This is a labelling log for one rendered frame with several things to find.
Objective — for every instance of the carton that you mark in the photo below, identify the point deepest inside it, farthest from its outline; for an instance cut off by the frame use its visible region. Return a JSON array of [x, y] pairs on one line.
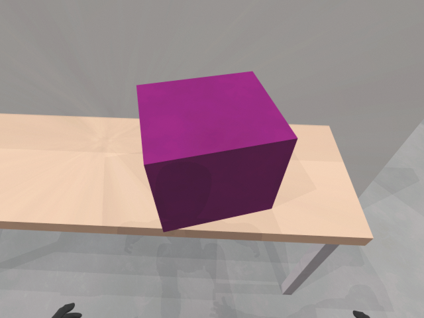
[[213, 147]]

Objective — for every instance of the robot left hand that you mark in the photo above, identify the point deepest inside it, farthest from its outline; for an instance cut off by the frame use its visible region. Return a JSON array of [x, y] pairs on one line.
[[63, 312]]

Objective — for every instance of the table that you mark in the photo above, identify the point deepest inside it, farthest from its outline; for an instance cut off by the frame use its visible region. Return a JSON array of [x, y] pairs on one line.
[[87, 175]]

